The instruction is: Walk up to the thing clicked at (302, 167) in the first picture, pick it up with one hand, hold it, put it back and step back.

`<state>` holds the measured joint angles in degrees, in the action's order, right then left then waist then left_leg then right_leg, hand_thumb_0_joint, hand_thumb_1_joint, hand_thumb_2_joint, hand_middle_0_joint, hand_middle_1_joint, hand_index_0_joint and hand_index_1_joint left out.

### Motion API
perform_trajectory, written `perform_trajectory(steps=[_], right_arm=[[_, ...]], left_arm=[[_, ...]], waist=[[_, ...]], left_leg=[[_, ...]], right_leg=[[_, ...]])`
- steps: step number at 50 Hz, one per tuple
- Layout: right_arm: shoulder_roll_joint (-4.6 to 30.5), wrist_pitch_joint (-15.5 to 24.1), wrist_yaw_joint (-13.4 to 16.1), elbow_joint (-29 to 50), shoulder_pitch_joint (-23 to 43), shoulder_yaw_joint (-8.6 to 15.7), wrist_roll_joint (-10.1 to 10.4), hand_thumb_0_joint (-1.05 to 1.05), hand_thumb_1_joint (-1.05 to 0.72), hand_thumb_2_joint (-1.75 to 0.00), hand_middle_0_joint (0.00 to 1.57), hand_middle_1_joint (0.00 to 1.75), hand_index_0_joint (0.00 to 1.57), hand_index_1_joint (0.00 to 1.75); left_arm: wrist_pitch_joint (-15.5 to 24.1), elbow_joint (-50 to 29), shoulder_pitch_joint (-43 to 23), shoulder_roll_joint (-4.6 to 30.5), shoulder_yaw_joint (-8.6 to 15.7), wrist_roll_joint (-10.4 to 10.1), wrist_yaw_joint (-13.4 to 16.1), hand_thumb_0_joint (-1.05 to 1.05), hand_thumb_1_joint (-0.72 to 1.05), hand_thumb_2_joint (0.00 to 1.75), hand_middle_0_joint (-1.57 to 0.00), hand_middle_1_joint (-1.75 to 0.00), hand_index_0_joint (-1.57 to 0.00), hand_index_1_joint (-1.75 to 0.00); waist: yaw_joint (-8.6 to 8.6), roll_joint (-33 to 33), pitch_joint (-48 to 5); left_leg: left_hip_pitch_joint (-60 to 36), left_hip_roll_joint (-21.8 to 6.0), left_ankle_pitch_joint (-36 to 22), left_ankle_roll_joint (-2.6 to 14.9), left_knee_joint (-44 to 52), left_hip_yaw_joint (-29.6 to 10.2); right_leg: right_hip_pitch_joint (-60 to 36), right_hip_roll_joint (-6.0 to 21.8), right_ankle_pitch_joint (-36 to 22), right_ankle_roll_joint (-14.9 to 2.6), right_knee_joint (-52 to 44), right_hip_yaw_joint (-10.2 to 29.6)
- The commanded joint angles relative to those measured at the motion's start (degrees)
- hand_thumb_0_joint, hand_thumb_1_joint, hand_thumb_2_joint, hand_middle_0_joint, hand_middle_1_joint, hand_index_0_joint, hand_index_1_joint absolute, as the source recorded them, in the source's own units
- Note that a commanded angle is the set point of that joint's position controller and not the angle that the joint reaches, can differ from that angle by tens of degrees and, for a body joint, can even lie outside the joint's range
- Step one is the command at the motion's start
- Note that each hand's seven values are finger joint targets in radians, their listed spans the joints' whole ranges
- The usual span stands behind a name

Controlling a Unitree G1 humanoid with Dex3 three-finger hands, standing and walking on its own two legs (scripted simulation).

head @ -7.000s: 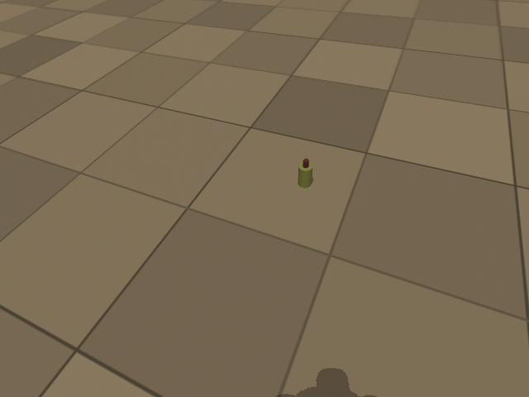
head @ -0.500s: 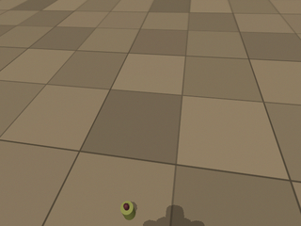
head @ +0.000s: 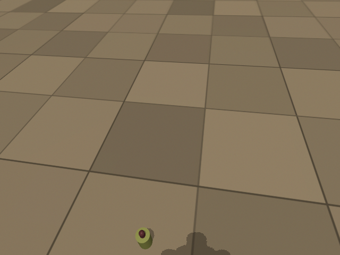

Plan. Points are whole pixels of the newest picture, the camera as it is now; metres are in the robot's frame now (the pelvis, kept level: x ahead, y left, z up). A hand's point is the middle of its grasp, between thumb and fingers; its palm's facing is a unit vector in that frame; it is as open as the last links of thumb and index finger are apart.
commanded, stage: stand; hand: left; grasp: from the side
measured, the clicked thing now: (143, 237) +0.36 +0.21 -0.70
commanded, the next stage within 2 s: go down in 0.34 s
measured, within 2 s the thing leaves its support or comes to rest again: neither
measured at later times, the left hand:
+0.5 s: hand out of the picture +0.08 +0.26 -0.16, palm faces +0.01 -0.94 -0.34, open 7.5 cm
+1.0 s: hand out of the picture +0.15 +0.29 -0.21, palm faces +0.08 -0.95 -0.31, open 16.2 cm
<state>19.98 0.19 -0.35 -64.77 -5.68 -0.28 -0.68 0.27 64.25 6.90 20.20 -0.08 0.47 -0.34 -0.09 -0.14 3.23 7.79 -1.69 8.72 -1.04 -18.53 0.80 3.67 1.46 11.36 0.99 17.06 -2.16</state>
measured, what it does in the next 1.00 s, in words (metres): lowers itself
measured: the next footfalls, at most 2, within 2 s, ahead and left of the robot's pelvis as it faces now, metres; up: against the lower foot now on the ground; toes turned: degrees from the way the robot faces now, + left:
none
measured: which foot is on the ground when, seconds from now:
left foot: down 0.00-1.00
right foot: down 0.00-1.00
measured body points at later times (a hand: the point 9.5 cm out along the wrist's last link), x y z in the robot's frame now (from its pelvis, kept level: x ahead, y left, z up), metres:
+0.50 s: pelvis +0.00 +0.00 +0.00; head +0.02 +0.00 +0.45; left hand +0.08 +0.30 -0.13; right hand +0.08 -0.29 -0.13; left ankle +0.02 +0.13 -0.75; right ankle -0.02 -0.13 -0.75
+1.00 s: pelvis -0.02 +0.01 -0.08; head +0.08 +0.02 +0.36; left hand +0.14 +0.34 -0.19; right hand +0.11 -0.26 -0.19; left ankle +0.02 +0.13 -0.75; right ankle -0.02 -0.13 -0.75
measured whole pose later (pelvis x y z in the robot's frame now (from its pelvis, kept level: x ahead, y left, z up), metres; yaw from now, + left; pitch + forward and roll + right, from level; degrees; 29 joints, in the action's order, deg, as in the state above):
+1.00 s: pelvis -0.02 +0.01 -0.08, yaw -1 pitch +15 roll -2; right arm 14.4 4.1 1.5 -36.2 -13.1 2.6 0.7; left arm -0.8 42.4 6.7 21.4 17.1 2.0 -7.4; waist 1.2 0.2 -3.8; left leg 49.8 -3.0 25.8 -0.6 -60.4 0.0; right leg 45.6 1.0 28.6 1.1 59.1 -1.3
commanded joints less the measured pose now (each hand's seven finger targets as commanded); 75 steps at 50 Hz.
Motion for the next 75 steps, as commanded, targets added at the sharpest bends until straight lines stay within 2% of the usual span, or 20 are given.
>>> perform_trajectory(steps=[1,22,23,24,26,28,30,33,37,39,41,46,50,56,59,63,67,69,72,75], right_arm=[[12.2,1.4,0.7,3.2,2.2,2.3,0.2,0.0,-0.9,-0.9,0.2,0.3,0.2,0.3],[12.2,1.3,0.7,3.3,1.9,2.4,0.1,0.0,-0.96,-0.91,0.21,0.3,0.21,0.3],[2.8,4.3,2.0,19.5,0.6,-0.1,4.2,0.0,-0.98,-0.92,0.2,0.3,0.2,0.3],[4.7,4.2,2.5,16.3,-2.5,0.4,4.0,0.0,-1.0,-0.93,0.2,0.3,0.2,0.3],[6.5,3.0,2.8,17.1,-4.9,1.8,4.0,0.0,-0.98,-0.93,0.2,0.3,0.2,0.3],[6.2,3.3,3.6,19.2,-6.9,3.2,3.4,0.0,-0.99,-0.93,0.2,0.3,0.2,0.3],[5.9,3.5,3.1,20.9,-8.7,4.4,2.3,0.0,-0.98,-0.92,0.2,0.3,0.2,0.3],[5.1,3.6,2.4,24.6,-8.8,5.4,1.6,0.0,-0.94,-0.91,0.2,0.3,0.2,0.3],[4.4,4.2,1.8,29.0,-6.3,5.2,1.6,0.0,-0.92,-0.91,0.2,0.3,0.2,0.3],[4.5,4.8,1.5,30.8,-6.2,5.6,1.6,0.0,-0.92,-0.9,0.2,0.3,0.2,0.3],[4.3,5.5,1.4,32.5,-6.8,5.9,1.6,0.0,-0.92,-0.9,0.2,0.3,0.2,0.3],[3.8,6.8,2.1,35.8,-7.0,6.3,1.7,0.0,-0.9,-0.9,0.2,0.3,0.2,0.3],[3.7,7.5,2.9,37.1,-6.9,6.3,1.5,0.0,-0.89,-0.89,0.2,0.3,0.2,0.3],[3.5,9.0,3.9,37.9,-6.7,5.8,1.1,0.0,-0.9,-0.89,0.2,0.3,0.2,0.3],[3.0,9.7,4.1,38.2,-5.7,5.2,0.8,0.0,-0.9,-0.9,0.2,0.3,0.2,0.3],[3.4,10.5,4.0,39.4,-5.0,5.3,0.6,0.0,-0.92,-0.9,0.2,0.3,0.2,0.3],[4.1,11.8,3.8,39.0,-3.9,5.3,0.2,0.0,-0.93,-0.9,0.2,0.3,0.2,0.3],[4.6,12.5,3.7,38.3,-3.5,5.3,0.0,0.0,-0.91,-0.9,0.2,0.3,0.2,0.3],[5.6,13.3,3.6,37.7,-3.4,5.2,-0.3,0.0,-0.92,-0.9,0.2,0.3,0.2,0.3],[6.9,13.0,3.8,36.8,-3.9,5.3,-0.5,0.0,-0.89,-0.9,0.2,0.3,0.2,0.3]], left_arm=[[1.5,-3.1,-2.0,12.3,2.5,0.3,0.9,0.0,0.9,0.9,-0.2,-0.3,-0.2,-0.3],[1.4,-3.4,-1.4,12.4,2.4,0.3,0.8,0.0,0.82,0.82,-0.28,-0.22,-0.28,-0.22],[6.9,-23.5,-21.5,2.5,2.5,-3.1,1.7,0.0,0.74,0.74,-0.2,-0.14,-0.2,-0.14],[6.7,-20.4,-28.6,5.4,3.5,-2.9,2.1,0.0,0.66,0.66,-0.12,-0.06,-0.12,-0.06],[3.2,-5.9,-13.4,11.1,8.4,-1.5,2.1,0.0,0.5,0.5,0.0,-0.05,-0.01,-0.05],[3.8,-10.0,-17.9,16.0,11.1,0.2,1.4,0.0,0.34,0.34,0.0,-0.07,-0.01,-0.06],[2.4,-4.0,-9.6,13.8,12.3,2.3,-0.1,0.0,0.22,0.22,-0.01,-0.07,-0.02,-0.06],[1.0,-6.2,-3.9,13.9,15.8,3.7,-1.2,0.0,0.07,0.19,-0.03,-0.09,-0.04,-0.07],[-0.7,-8.5,-7.6,12.4,16.5,3.5,-2.2,0.0,-0.13,0.18,-0.03,-0.11,-0.04,-0.11],[0.1,-11.8,-6.8,14.5,18.9,3.0,-3.1,0.0,-0.26,0.16,-0.04,-0.13,-0.05,-0.12],[1.0,-14.1,-4.8,12.8,18.8,2.7,-4.7,0.0,-0.34,0.18,-0.04,-0.18,-0.05,-0.17],[2.0,-29.2,-3.1,13.7,20.1,1.4,-6.7,0.0,-0.48,0.06,-0.06,-0.1,-0.07,-0.1],[0.2,-33.0,1.8,13.1,21.4,0.7,-7.1,0.0,-0.56,0.01,-0.08,-0.08,-0.08,-0.07],[-0.6,-39.3,4.5,15.9,25.2,-0.3,-7.9,0.0,-0.59,0.0,-0.09,-0.05,-0.09,-0.05],[-0.1,-36.9,6.0,14.4,25.2,-0.9,-9.1,0.0,-0.61,0.0,-0.09,-0.05,-0.09,-0.04],[1.6,-37.8,6.4,16.3,27.5,-1.8,-11.3,0.0,-0.56,0.0,-0.08,-0.03,-0.09,-0.02],[7.0,-35.2,-2.8,18.4,29.5,-3.4,-14.5,0.0,-0.61,0.0,-0.09,-0.08,-0.1,-0.07],[11.4,-34.1,-6.8,21.6,32.2,-4.5,-16.2,0.0,-0.61,0.01,-0.08,-0.09,-0.08,-0.08],[16.7,-32.4,-9.2,22.2,32.5,-6.0,-19.6,0.0,-0.61,0.05,-0.07,-0.12,-0.07,-0.11],[18.9,-32.4,-9.3,25.3,34.6,-6.9,-22.0,0.0,-0.54,0.07,-0.06,-0.11,-0.05,-0.11]], waist=[[0.14,0.0,-5.1],[0.21,0.4,-4.5],[7.3,-3.6,0.2],[5.72,-0.7,-2.5],[2.66,2.1,-1.7],[1.6,0.9,-10.5],[1.52,2.0,-14.3],[-1.8,-2.2,-19.3],[-0.61,-2.3,-14.5],[-0.87,-2.8,-15.6],[-0.05,-1.8,-16.4],[0.52,-4.6,-22.2],[1.31,-3.3,-23.4],[0.96,-4.3,-27.2],[1.15,-3.5,-24.9],[0.6,-5.0,-24.2],[1.84,-4.3,-24.1],[1.31,-4.6,-27.5],[1.04,-6.9,-30.7],[-1.02,-9.5,-38.0]], left_leg=[[-2.4,-6.3,-9.1,2.1,2.0,-5.6],[-2.7,-6.2,-6.4,2.18,1.9,-5.4],[4.0,1.8,1.9,1.44,-1.0,2.1],[3.3,1.8,2.8,1.48,-2.4,1.7],[7.7,1.7,3.0,1.77,-5.4,1.9],[7.2,1.8,-0.5,1.8,-8.6,1.6],[10.3,2.0,-3.6,1.77,-13.0,1.1],[13.0,2.6,-6.1,1.2,-16.6,1.2],[20.9,1.6,-0.1,0.85,-21.4,0.5],[24.7,1.2,2.3,0.92,-25.1,-0.1],[27.7,1.0,4.5,1.21,-28.5,-0.3],[28.7,0.2,4.4,1.14,-32.7,-1.3],[30.9,-0.2,6.3,1.3,-35.2,-1.5],[32.7,-0.4,1.6,1.79,-40.5,-1.6],[36.9,-0.2,3.6,1.96,-43.2,-1.7],[41.3,-0.1,8.7,1.77,-45.1,-2.2],[49.8,0.0,13.5,2.14,-51.8,-2.8],[53.4,0.0,14.7,2.25,-56.1,-2.8],[56.5,-0.2,18.1,1.79,-59.7,-4.3],[54.1,-0.5,15.0,1.22,-61.8,-5.2]], right_leg=[[0.9,7.0,-7.9,-1.57,-2.8,5.1],[2.1,7.0,-5.5,-1.94,-3.1,5.2],[16.4,-1.1,-3.3,-1.59,1.9,1.3],[13.4,-1.2,-2.0,-1.48,2.7,0.4],[14.1,-1.6,0.4,-1.72,4.6,-0.7],[13.5,-1.3,-3.2,-1.7,8.3,0.1],[14.9,-1.3,-6.6,-1.65,12.8,0.2],[15.0,-1.4,-7.2,-2.2,16.9,0.4],[24.2,-2.1,0.0,-2.47,21.4,-0.1],[28.3,-2.3,3.0,-2.54,25.5,-0.3],[32.4,-2.3,5.0,-2.45,29.0,-0.1],[37.6,-2.2,5.3,-2.33,34.6,-0.3],[40.0,-2.3,6.7,-2.06,36.6,-0.2],[42.6,-1.7,2.9,-1.97,40.5,0.0],[46.4,-1.7,4.7,-1.92,42.7,0.1],[50.8,-1.6,9.4,-2.3,46.1,-0.2],[59.6,-1.5,13.2,-2.19,52.5,-0.1],[63.2,-1.3,14.7,-2.14,56.1,0.6],[69.5,-1.3,18.5,-2.38,61.3,1.3],[71.8,-1.7,17.3,-2.72,64.9,1.1]])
